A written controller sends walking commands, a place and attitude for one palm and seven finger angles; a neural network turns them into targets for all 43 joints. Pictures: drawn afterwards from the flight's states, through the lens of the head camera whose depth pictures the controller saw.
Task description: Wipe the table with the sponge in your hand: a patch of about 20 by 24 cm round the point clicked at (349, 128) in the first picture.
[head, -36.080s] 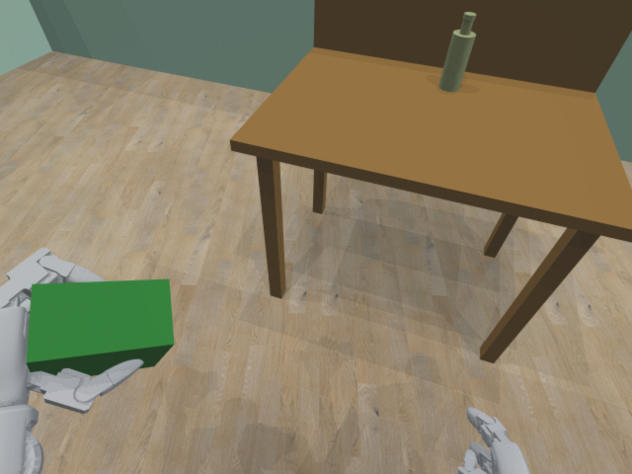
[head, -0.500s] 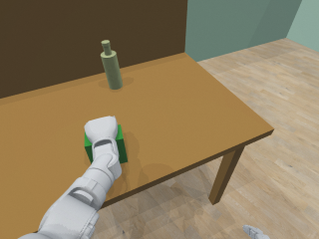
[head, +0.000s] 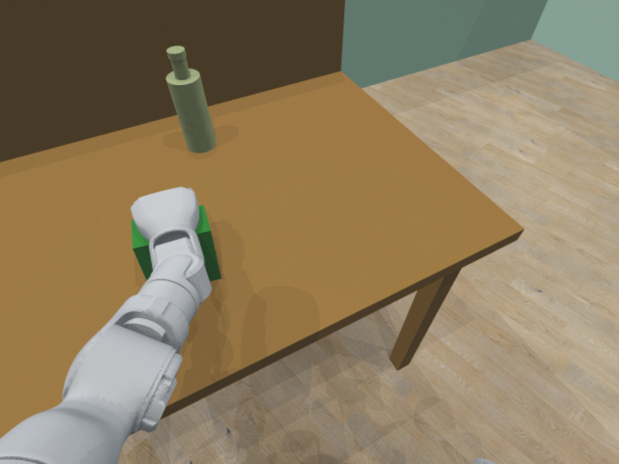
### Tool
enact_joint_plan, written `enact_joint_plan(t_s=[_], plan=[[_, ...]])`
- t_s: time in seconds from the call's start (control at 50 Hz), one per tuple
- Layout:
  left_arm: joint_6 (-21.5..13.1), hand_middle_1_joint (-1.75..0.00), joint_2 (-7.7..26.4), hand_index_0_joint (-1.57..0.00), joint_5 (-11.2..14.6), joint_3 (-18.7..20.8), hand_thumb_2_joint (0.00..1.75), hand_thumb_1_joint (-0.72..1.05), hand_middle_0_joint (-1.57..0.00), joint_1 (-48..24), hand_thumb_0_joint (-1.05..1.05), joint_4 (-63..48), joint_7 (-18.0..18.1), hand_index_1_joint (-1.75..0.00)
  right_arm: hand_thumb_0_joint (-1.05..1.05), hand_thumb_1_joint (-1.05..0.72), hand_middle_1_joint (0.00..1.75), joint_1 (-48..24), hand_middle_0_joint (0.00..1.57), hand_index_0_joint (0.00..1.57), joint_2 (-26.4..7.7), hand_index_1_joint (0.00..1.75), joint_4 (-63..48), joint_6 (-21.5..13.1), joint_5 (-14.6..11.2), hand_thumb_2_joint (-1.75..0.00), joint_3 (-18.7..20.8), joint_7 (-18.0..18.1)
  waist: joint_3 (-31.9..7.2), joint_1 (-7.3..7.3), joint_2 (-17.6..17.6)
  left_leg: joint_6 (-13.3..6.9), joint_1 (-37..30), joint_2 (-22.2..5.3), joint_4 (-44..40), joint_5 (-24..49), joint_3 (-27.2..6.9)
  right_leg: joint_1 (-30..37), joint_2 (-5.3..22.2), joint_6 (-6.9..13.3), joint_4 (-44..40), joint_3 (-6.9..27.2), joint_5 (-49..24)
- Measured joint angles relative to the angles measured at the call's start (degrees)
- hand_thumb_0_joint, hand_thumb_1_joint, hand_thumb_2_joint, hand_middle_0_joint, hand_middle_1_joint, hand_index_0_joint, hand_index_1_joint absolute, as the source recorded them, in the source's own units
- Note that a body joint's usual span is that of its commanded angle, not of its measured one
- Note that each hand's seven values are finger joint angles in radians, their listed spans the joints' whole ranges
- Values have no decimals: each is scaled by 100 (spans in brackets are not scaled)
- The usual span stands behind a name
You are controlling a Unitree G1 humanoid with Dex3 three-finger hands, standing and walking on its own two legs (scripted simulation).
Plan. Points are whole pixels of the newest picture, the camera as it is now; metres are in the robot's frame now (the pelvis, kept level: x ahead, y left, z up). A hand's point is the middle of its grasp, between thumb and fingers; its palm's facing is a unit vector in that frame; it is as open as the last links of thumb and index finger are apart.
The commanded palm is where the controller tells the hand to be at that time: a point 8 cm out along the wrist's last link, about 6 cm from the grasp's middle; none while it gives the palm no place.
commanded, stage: wipe forward along the third lane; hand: left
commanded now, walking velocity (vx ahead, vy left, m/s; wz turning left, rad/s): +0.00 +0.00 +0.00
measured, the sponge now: (180, 257) +0.42 +0.20 +0.00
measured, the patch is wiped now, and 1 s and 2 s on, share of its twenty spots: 0.95 0.95 0.95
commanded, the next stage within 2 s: wipe back along the third lane in 0.38 s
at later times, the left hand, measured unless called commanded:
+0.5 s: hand (168, 216) +0.48 +0.22 +0.04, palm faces -0.09 +0.01 -1.00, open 10.0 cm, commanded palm +0.45 +0.21 +0.07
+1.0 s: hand (168, 228) +0.45 +0.22 +0.04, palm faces -0.05 -0.02 -1.00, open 10.1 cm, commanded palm +0.41 +0.19 +0.07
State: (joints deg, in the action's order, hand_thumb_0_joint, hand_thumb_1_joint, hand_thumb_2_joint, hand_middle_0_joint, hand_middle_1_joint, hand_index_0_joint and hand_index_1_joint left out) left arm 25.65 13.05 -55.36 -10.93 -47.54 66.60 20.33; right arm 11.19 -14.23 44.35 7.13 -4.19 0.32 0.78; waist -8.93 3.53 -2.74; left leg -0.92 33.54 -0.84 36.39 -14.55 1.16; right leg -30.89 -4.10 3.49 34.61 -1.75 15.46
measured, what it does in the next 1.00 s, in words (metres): stands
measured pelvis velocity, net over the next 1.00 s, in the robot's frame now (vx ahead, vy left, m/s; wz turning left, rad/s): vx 0.03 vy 0.04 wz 0.00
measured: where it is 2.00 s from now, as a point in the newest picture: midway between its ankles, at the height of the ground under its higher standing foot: outside the picture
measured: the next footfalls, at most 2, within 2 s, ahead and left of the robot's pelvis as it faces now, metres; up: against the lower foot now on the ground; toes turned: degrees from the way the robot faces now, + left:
none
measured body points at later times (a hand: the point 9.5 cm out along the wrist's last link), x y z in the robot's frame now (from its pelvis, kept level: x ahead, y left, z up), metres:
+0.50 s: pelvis +0.01 +0.02 +0.00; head +0.07 +0.03 +0.44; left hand +0.48 +0.22 +0.09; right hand +0.08 -0.24 -0.13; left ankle +0.03 +0.11 -0.72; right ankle +0.01 -0.08 -0.72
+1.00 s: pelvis +0.03 +0.04 +0.00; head +0.06 +0.04 +0.45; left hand +0.45 +0.22 +0.09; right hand +0.15 -0.21 -0.12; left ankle +0.03 +0.11 -0.72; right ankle +0.01 -0.08 -0.72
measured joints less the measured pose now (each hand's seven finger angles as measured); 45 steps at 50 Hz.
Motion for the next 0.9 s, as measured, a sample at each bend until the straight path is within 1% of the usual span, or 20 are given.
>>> enact_joint_plan(t_s=[0.28, 0.38, 0.48, 0.52, 0.6, 0.7, 0.8, 0.9], plan=[[13, -133, 38, -76, -71, 93, 106, -52, -73, -385, 0, 383, 106, -136, 0, -90, 30, 131, 20, 20, 32, 30, 68, -70, 68, -90, 33, -129, -85, 94, 20, -103, 225, 26, 117, -106, 50, -177, 27, -103, -2, 52, 29], [26, -133, 95, -76, -84, 155, 106, -52, -73, -603, 0, 593, 139, -136, 0, -90, 30, 90, 20, 20, 50, 30, 59, -111, 82, -90, 0, -138, -77, 167, 37, -135, 330, 42, 176, -123, 49, -264, 45, -136, 29, 48, 35], [47, -133, 253, -76, -134, 207, 106, -52, -73, -918, 0, 848, 123, -136, 0, -90, 30, 76, 20, 20, 57, 30, 31, -183, 97, -90, -23, -133, -39, 278, 50, -162, 500, 51, 250, -130, 44, -416, 55, -163, 73, 39, 30], [55, -133, 309, -76, -148, 173, 106, -52, -73, -1023, 0, 911, 107, -136, 0, -90, 30, 116, 20, 20, 50, 30, 17, -213, 111, -90, -5, -147, -40, 299, 46, -173, 584, 49, 288, -140, 47, -494, 54, -172, 94, 42, 31], [40, -133, 282, -75, -81, 87, 106, -52, -73, -929, 0, 772, 108, -136, 0, -90, 30, 288, 20, 20, 28, 30, 27, -205, 133, -90, 68, -198, -91, 227, 16, -196, 627, 38, 314, -180, 81, -529, 45, -194, 81, 79, 35], [41, -134, 138, -75, 41, -50, 106, -51, -72, -588, 0, 443, 262, -137, 0, -90, 30, 437, 20, 20, 47, 30, 122, -101, 122, -90, 94, -261, -152, 104, 21, -219, 452, 46, 261, -234, 103, -342, 50, -219, -9, 108, 61], [165, -134, -48, -74, 110, -185, 106, -51, -71, -338, 0, 226, 310, -137, 1, -90, 30, 372, 20, 20, 101, 30, 156, -3, 87, -90, 78, -294, -167, 24, 44, -237, 196, 79, 140, -245, 100, -71, 77, -235, -150, 112, 67], [284, -135, -255, -73, 151, -355, 106, -51, -71, -67, 0, -32, 286, -138, 1, -90, 30, 162, 20, 20, 141, 30, 73, 94, 70, -90, 70, -308, -184, -93, 39, -258, -50, 119, 27, -254, 106, 174, 113, -255, -255, 124, 82]])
